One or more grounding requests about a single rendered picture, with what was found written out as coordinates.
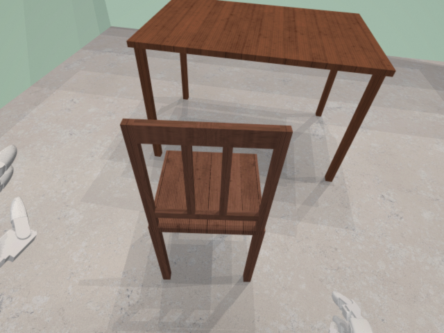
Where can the table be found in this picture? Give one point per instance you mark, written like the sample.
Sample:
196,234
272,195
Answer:
322,39

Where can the chair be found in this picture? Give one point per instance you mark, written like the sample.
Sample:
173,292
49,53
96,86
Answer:
207,192

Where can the right robot hand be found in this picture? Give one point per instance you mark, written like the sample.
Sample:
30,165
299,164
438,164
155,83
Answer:
352,313

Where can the left robot hand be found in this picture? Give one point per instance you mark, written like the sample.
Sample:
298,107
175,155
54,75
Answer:
15,241

